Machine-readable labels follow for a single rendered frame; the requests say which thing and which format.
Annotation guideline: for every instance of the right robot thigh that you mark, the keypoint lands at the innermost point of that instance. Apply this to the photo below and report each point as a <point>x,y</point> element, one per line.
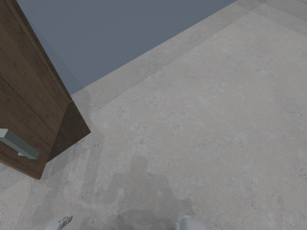
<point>189,224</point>

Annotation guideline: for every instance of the left robot hand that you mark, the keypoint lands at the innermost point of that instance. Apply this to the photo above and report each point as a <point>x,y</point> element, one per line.
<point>59,222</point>

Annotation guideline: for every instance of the handle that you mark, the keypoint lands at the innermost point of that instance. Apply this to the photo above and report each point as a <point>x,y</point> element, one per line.
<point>15,142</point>

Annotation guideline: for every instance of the cupboard door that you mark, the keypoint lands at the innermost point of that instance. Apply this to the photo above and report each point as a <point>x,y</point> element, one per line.
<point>32,103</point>

